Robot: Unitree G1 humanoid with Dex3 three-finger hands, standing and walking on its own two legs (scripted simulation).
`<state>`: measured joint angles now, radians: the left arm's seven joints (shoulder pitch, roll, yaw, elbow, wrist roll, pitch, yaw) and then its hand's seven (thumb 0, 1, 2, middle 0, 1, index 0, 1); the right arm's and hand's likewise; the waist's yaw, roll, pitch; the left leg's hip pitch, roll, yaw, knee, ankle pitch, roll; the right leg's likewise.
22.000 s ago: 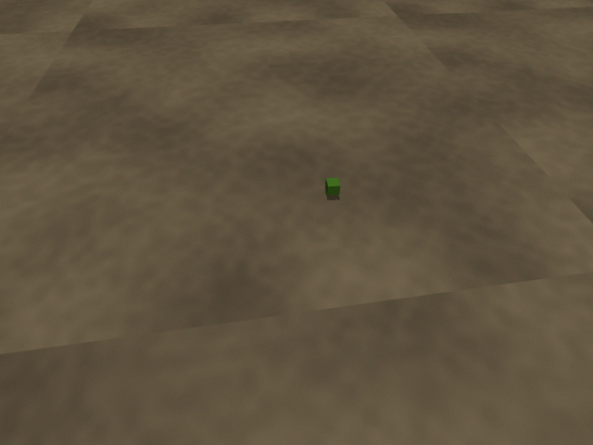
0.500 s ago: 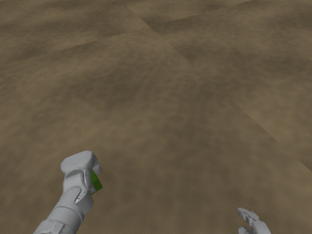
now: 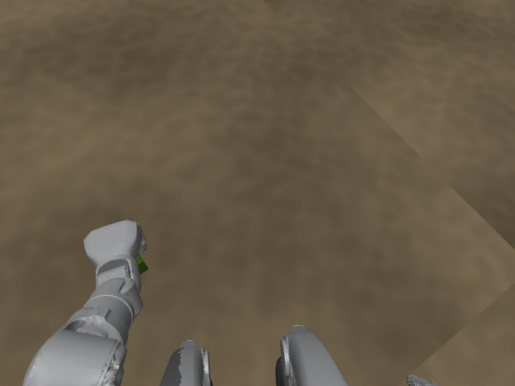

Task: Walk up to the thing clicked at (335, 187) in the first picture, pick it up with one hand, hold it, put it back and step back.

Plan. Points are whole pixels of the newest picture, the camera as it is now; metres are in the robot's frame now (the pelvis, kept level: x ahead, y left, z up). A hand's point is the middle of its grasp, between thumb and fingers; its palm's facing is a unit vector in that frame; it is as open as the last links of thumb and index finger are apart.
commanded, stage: crouch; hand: left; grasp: from above
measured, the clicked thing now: (123, 262) +0.37 +0.23 -0.17
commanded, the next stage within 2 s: lower in 1.30 s
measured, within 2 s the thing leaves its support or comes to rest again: neither
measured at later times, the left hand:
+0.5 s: hand (155, 269) +0.41 +0.21 -0.35, palm faces -0.39 -0.17 -0.90, open 6.3 cm
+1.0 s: hand (163, 271) +0.43 +0.21 -0.45, palm faces -0.39 -0.17 -0.90, open 6.6 cm
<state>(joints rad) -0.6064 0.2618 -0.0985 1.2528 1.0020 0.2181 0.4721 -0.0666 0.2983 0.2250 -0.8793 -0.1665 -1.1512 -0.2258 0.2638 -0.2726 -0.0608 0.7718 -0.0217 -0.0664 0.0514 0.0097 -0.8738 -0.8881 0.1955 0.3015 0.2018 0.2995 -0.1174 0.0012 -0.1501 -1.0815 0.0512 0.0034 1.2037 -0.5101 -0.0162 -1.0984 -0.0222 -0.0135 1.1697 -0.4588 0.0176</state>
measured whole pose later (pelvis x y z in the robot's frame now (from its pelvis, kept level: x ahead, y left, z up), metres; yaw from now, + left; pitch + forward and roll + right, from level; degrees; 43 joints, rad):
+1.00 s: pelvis -0.05 +0.00 -0.29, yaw -2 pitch +37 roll -4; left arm -1.05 0.53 0.14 1.56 1.03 0.13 0.50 -0.04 0.27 0.28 -0.86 -0.25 -1.13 -0.34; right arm 0.17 -0.28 0.01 0.83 -0.15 -0.18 0.19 0.01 -0.90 -0.90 0.20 0.30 0.20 0.30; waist -0.27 0.04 -0.10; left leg -2.17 0.03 -0.08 2.24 -0.71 -0.02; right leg -2.18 -0.03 -0.03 2.16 -0.63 0.01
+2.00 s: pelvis -0.05 +0.01 -0.36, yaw -6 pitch +33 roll -8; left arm -1.15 0.74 0.24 1.76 1.14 0.03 0.62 -0.04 0.25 0.31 -0.88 -0.21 -1.11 -0.32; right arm 0.18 -0.32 0.10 0.81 -0.24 -0.26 0.33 0.00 -0.90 -0.90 0.19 0.30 0.20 0.30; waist -0.36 -0.01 0.06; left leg -2.35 0.02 -0.16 2.49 -0.72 -0.02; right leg -2.32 -0.02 -0.08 2.36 -0.62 0.03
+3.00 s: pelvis -0.06 +0.01 -0.36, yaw -10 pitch +29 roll -12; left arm -1.18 0.92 0.20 1.90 1.14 -0.02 0.70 -0.05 0.24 0.35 -0.84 -0.30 -1.04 -0.38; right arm 0.17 -0.35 0.24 0.75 -0.26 -0.36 0.39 0.00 -0.90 -0.90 0.19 0.30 0.20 0.30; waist -0.44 -0.09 0.17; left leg -2.33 0.02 -0.23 2.53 -0.72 -0.01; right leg -2.27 0.01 -0.14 2.34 -0.59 0.05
